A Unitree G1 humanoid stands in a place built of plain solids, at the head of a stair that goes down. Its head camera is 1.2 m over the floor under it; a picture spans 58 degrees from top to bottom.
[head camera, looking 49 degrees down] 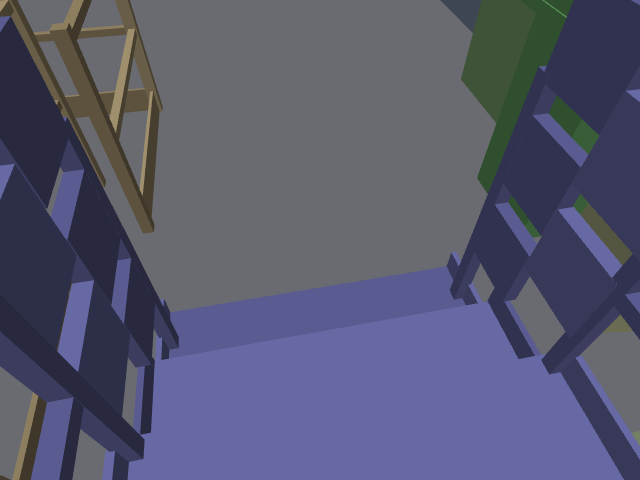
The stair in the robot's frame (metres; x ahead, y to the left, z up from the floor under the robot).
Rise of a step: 0.17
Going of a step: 0.30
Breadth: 1.25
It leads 11 degrees to the left of straight ahead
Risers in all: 3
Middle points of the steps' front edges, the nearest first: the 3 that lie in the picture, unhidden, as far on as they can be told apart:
0.48 -0.09 0.00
0.77 -0.03 -0.17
1.06 0.03 -0.34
